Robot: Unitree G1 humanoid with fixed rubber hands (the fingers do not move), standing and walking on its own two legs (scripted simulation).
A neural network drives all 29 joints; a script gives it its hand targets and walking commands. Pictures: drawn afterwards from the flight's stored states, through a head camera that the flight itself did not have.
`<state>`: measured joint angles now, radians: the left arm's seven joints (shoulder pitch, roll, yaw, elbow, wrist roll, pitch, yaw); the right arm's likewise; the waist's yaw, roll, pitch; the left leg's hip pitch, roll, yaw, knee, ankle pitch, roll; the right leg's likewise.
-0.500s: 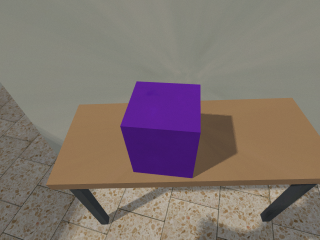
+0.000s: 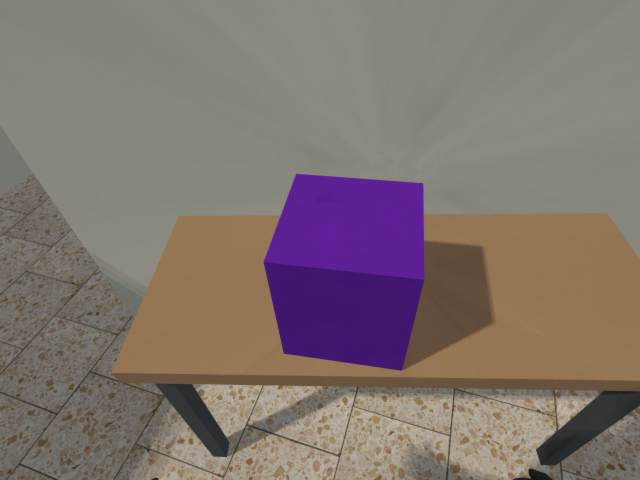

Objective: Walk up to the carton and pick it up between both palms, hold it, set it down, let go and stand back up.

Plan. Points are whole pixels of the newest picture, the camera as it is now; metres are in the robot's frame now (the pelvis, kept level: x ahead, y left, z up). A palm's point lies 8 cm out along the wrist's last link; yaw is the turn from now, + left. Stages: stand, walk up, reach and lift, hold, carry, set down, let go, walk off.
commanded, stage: walk up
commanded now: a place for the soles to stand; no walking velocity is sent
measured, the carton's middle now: (349, 273) +0.48 -0.01 -0.04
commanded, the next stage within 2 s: reach and lift in 1.10 s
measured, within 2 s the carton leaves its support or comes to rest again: neither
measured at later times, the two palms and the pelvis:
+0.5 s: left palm out of the picture +0.06 +0.25 -0.10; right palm out of the picture +0.12 -0.27 -0.09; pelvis -0.01 -0.02 +0.00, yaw +3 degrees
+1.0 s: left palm out of the picture +0.07 +0.25 -0.09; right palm out of the picture +0.12 -0.28 -0.09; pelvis -0.01 -0.03 +0.00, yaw +6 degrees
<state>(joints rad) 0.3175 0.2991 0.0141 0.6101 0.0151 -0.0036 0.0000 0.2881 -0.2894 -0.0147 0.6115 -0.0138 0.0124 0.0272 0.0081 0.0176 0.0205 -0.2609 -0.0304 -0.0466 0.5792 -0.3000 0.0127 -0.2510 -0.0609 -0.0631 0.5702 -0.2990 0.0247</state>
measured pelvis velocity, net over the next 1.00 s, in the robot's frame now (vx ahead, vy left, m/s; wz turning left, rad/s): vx -0.01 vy -0.03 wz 0.10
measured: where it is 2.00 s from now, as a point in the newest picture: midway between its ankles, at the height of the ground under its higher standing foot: outside the picture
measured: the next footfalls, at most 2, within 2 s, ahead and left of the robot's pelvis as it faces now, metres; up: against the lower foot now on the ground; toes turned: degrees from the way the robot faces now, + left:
none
